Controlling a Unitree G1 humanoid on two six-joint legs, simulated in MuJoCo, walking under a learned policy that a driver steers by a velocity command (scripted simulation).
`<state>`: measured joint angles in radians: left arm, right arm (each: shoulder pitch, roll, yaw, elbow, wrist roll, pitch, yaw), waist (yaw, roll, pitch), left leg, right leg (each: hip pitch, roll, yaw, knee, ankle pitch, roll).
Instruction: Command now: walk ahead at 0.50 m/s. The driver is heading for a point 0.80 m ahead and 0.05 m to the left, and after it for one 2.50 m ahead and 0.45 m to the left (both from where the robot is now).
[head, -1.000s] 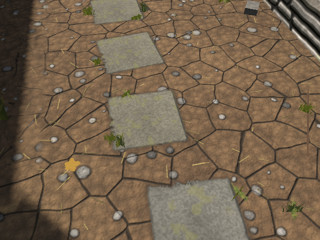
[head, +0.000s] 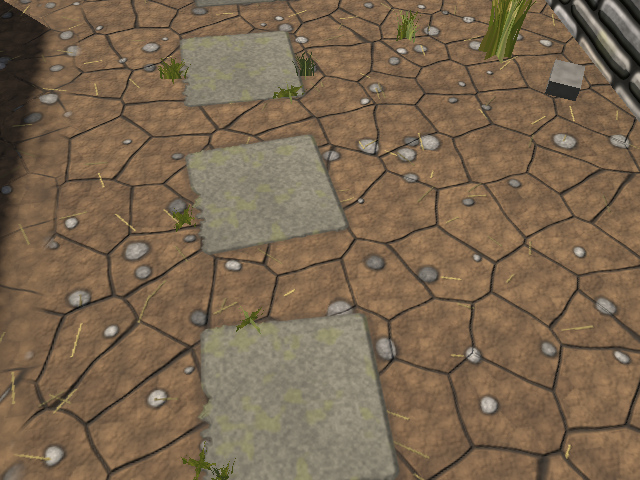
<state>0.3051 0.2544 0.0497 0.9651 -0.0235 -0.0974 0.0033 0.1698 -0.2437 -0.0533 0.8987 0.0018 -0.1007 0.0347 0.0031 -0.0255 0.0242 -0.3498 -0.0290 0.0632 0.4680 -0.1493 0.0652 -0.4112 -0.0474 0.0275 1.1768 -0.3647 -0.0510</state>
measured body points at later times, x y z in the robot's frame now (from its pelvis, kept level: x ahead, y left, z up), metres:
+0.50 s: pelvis +0.28 -0.05 -0.01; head +0.31 -0.06 +0.44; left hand +0.46 +0.19 -0.11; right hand +0.25 -0.32 -0.16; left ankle +0.10 +0.08 -0.67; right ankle +0.38 -0.15 -0.74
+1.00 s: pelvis +0.55 -0.01 -0.02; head +0.58 +0.00 +0.43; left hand +0.51 +0.26 -0.16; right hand +0.77 -0.23 -0.12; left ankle +0.68 +0.10 -0.74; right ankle +0.38 -0.15 -0.73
